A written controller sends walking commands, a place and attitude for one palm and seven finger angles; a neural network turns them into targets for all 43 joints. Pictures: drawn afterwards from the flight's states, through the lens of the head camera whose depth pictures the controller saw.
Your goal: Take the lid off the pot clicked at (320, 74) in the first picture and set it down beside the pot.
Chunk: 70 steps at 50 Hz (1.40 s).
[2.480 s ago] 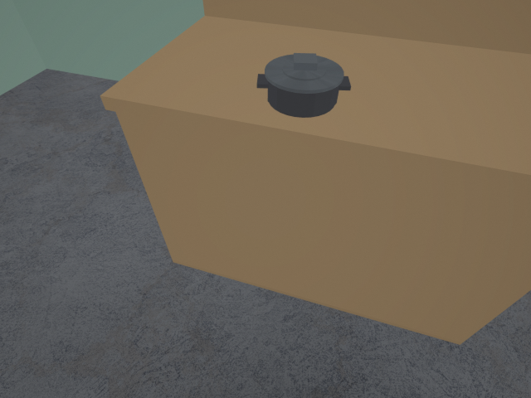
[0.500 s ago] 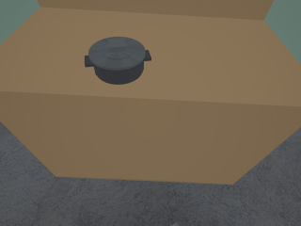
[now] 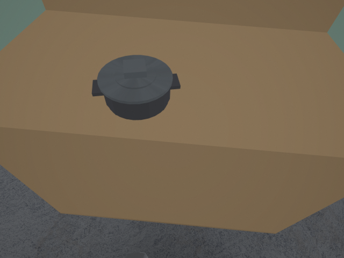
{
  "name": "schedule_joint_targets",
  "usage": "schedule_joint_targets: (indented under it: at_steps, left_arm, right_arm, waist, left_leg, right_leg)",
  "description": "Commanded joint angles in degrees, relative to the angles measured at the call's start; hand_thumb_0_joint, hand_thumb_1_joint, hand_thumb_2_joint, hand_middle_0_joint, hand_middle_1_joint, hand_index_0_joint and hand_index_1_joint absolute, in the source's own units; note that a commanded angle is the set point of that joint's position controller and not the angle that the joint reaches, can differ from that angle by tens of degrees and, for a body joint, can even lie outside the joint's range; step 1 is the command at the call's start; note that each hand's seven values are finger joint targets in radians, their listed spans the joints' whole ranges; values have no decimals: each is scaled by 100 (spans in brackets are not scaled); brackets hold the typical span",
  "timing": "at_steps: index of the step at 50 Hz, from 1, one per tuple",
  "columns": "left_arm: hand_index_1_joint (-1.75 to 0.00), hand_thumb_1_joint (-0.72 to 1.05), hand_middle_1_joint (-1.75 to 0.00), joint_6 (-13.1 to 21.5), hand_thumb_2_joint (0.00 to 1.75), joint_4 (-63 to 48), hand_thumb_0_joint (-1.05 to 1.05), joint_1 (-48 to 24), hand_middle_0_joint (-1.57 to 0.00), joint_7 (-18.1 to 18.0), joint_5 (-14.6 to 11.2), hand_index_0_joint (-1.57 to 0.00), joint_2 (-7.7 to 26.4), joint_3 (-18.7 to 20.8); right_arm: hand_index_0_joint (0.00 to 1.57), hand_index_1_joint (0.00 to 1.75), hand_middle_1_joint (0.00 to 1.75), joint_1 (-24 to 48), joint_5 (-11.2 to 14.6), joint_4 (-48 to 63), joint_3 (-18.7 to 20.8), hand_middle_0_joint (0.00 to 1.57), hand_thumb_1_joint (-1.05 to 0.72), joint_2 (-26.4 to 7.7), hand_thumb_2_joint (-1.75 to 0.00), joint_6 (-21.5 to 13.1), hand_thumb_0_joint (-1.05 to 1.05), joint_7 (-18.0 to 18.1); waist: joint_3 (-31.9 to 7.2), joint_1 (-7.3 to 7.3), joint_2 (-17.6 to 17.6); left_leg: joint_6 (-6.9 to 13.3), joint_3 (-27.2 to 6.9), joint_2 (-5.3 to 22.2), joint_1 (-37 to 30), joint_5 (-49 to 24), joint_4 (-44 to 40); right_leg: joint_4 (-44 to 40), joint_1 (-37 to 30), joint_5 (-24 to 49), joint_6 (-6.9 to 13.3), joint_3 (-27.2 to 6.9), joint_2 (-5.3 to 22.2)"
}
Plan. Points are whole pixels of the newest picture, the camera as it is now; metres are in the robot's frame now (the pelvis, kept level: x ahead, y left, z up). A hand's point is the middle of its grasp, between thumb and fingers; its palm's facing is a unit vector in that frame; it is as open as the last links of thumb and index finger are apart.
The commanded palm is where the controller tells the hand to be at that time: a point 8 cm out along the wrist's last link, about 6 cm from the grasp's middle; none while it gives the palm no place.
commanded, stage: come to a stop and stand still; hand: left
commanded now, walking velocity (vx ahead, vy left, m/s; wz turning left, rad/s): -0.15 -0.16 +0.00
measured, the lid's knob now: (134, 68) +0.49 +0.14 +0.17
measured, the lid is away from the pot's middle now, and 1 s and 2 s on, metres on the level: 0.00 0.00 0.00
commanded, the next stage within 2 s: look again from close up in 0.64 s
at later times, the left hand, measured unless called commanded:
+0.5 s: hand out of the picture -0.09 +0.16 -0.15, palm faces +0.06 -0.97 -0.22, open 7.4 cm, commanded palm none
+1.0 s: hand out of the picture -0.03 +0.20 -0.17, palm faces +0.01 -0.97 -0.23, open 7.4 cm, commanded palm none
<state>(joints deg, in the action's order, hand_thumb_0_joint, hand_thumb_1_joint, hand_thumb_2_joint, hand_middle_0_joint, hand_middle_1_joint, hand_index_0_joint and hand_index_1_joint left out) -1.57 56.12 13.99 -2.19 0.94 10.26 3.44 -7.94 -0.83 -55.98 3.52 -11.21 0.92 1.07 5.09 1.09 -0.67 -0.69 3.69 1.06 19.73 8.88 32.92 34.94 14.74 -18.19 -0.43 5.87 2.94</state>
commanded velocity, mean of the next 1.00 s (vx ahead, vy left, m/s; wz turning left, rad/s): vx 0.05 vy -0.01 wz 0.00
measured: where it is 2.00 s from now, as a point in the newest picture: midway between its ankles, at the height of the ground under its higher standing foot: outside the picture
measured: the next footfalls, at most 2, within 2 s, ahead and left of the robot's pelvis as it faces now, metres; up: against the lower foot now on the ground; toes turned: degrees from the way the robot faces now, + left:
right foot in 0.38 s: -0.06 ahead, -0.13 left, +0.00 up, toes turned -2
left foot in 0.64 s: -0.04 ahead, +0.11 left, +0.00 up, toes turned +2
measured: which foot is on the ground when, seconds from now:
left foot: down 0.00-0.38, up 0.40-0.62, down 0.64-1.00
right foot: down 0.00-0.00, up 0.02-0.36, down 0.38-1.00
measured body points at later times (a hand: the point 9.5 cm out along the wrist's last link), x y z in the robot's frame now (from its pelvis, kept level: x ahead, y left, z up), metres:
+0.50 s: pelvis -0.06 -0.02 +0.02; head -0.06 -0.03 +0.47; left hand -0.09 +0.21 -0.13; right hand -0.03 -0.25 -0.14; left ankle -0.02 +0.10 -0.69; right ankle -0.10 -0.13 -0.73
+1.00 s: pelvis -0.06 +0.02 +0.00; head -0.04 +0.01 +0.45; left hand -0.03 +0.25 -0.15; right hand -0.06 -0.20 -0.16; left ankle -0.08 +0.11 -0.73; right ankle -0.10 -0.13 -0.73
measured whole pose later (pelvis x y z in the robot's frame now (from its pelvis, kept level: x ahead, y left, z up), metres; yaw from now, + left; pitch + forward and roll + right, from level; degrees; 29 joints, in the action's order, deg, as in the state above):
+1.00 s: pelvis -0.06 +0.02 +0.00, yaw +0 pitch +0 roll +0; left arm 0.5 61.4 14.9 -2.4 0.6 9.0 0.1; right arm -17.8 -1.2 -60.2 0.0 -9.2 -1.1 1.4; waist 1.2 -0.7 1.8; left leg 2.4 3.2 -0.9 14.2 20.4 34.7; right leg 33.5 11.9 -21.4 -1.7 0.4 3.2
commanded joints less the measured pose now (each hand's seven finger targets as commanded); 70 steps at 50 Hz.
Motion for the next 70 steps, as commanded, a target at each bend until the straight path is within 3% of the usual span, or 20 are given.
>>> schedule_joint_targets:
  at_steps: [1,6,12,16,17,19,20,22,24,26,29,32,35,36,37,38,39,43,49,70]
  left_arm:
    - [-30,90,-30,-23,90,-408,0,499,-20,-157,-32,-20,607,79]
    - [-30,90,-30,-70,90,-294,0,430,-20,-37,-32,-20,666,155]
    - [-30,90,-30,-150,90,-265,0,597,-20,67,-2,-20,525,50]
    - [-30,90,-30,-65,90,182,0,1507,-20,80,-23,-20,373,-12]
    - [-30,90,-30,-37,90,286,0,1808,-20,62,12,-20,418,-4]
    - [-30,90,-30,14,90,26,0,1115,-20,25,70,-20,1085,74]
    - [-30,90,-30,77,90,-193,0,310,-20,16,59,-20,1120,83]
    - [-30,90,-30,240,90,-265,0,-172,-20,0,5,-20,842,63]
    - [-30,90,-30,316,90,-88,0,247,-20,58,22,-20,702,33]
    - [-30,90,-30,326,90,115,0,759,-20,81,25,-20,755,56]
    - [-30,90,-30,292,90,304,0,922,-20,70,19,-20,725,50]
    - [-30,90,-30,255,90,359,0,892,-20,81,-12,-20,356,-22]
    - [-30,90,-30,194,90,441,0,614,-20,32,-26,-20,195,-93]
    - [-30,90,-30,171,90,470,0,621,-20,26,-37,-20,188,-108]
    - [-30,90,-30,362,90,953,0,1328,-20,-182,-3,-20,307,-250]
    - [-30,90,-30,416,90,623,0,1085,-20,-104,24,-20,565,-241]
    - [-30,90,-30,434,90,540,0,642,-20,-69,31,-20,614,-267]
    - [-30,90,-30,346,90,334,0,529,-20,-25,-9,-20,424,-234]
    - [-30,90,-30,285,90,356,0,494,-20,-73,-27,-20,375,-248]
    - [-30,90,-30,242,90,93,0,236,-20,-68,-24,-20,754,-136]
  right_arm:
    - [20,30,30,-1004,-48,299,132,20,-90,-1103,-90,25,0,84]
    - [20,30,30,-117,-51,603,2,20,-90,-694,-90,-67,0,175]
    - [20,30,30,-216,-67,469,50,20,-90,-805,-90,25,0,81]
    - [20,30,30,-248,-73,222,133,20,-90,-826,-90,102,0,15]
    - [20,30,30,-230,-32,205,114,20,-90,-645,-90,132,0,8]
    - [20,30,30,-201,14,259,33,20,-90,-99,-90,189,0,-44]
    - [20,30,30,-233,-36,218,66,20,-90,-247,-90,193,0,-79]
    - [20,30,30,-517,-25,61,78,20,-90,-302,-90,121,0,-111]
    - [20,30,30,-674,-8,-68,20,20,-90,-198,-90,-35,0,-128]
    - [20,30,30,-452,13,-7,-14,20,-90,-165,-90,-127,0,-98]
    - [20,30,30,-734,-5,-153,-91,20,-90,-74,-90,-215,0,-13]
    - [20,30,30,-1151,-19,-476,-104,20,-90,-362,-90,-309,0,80]
    - [20,30,30,-1353,-23,-708,-130,20,-90,-483,-90,-264,0,138]
    - [20,30,30,-1252,-12,-690,-143,20,-90,-478,-90,-247,0,166]
    - [20,30,30,-449,87,-288,-233,20,-90,-559,-90,-277,0,86]
    - [20,30,30,-620,41,-60,-269,20,-90,-92,-90,-217,0,-33]
    - [20,30,30,-970,-16,-108,-284,20,-90,-84,-90,-169,0,-64]
    - [20,30,30,-1384,-22,-122,-238,20,-90,-379,-90,-312,0,-16]
    - [20,30,30,-1196,10,-139,-234,20,-90,-399,-90,-316,0,72]
    - [20,30,30,-874,14,-314,-194,20,-90,-416,-90,-250,0,102]
  waist:
    - [-1183,-322,1157]
    - [-920,-78,625]
    - [-762,-182,1091]
    - [-564,52,874]
    - [-352,148,388]
    - [154,-102,-1247]
    - [196,-243,-1115]
    - [384,-406,-947]
    - [210,-248,-667]
    - [12,50,-780]
    - [-182,11,-949]
    - [-361,-79,46]
    - [-400,-137,1314]
    - [-221,-70,1246]
    - [97,270,713]
    - [179,44,-268]
    - [216,-261,-416]
    - [-462,-193,1293]
    - [-196,-89,31]
    - [-510,-127,49]
  left_leg:
    - [1462,-1999,2372,-1281,-5502,-957]
    - [1187,-1230,1540,-838,-2945,-1198]
    - [924,-1521,1348,-474,1418,-2242]
    - [415,-1215,903,119,2477,-2492]
    - [156,-858,509,375,2397,-2048]
    - [-213,-200,-218,135,1513,356]
    - [-163,-380,-128,-51,1359,1360]
    - [-26,-496,48,432,1094,1774]
    - [-54,-197,1,502,1027,1333]
    - [-48,-72,-66,472,1240,643]
    - [-4,-35,-117,-304,889,-579]
    - [268,-660,463,-1556,-574,-976]
    - [657,-1431,1074,-1343,-1284,-1493]
    - [742,-1461,1087,-1168,-1249,-1587]
    - [470,-811,838,-350,-1595,3]
    - [193,-369,237,-18,865,52]
    - [139,-281,144,-210,1197,89]
    - [428,-1088,674,-519,-333,-828]
    - [391,-801,513,-578,-1087,-629]
    - [216,-427,418,-1053,-1135,-495]
  right_leg:
    - [2894,671,-2266,-39,-672,-392]
    - [3767,1209,-916,-164,-1056,-300]
    - [1595,424,-1194,-51,-515,-211]
    - [-758,-999,-621,164,-2,-469]
    - [-1750,-1152,-483,225,-239,-348]
    - [-3415,756,-2775,989,-2644,1541]
    - [-3537,1473,-2776,1153,-2893,1724]
    - [-3073,915,-1488,981,-2240,1283]
    - [-2418,-1,-153,861,-1571,959]
    - [-2071,-641,629,905,-1565,1023]
    - [-1601,-614,860,786,-1593,971]
    - [-944,227,748,363,-982,288]
    - [-324,121,-112,78,-254,-63]
    - [-333,90,-305,74,-290,-63]
    - [-1373,-183,714,216,-955,335]
    - [-1882,69,-298,436,-1492,699]
    - [-1967,452,-1110,596,-1540,771]
    - [-284,19,-148,343,-435,-73]
    - [-531,-173,763,279,-656,95]
    - [-638,-321,1973,274,-877,304]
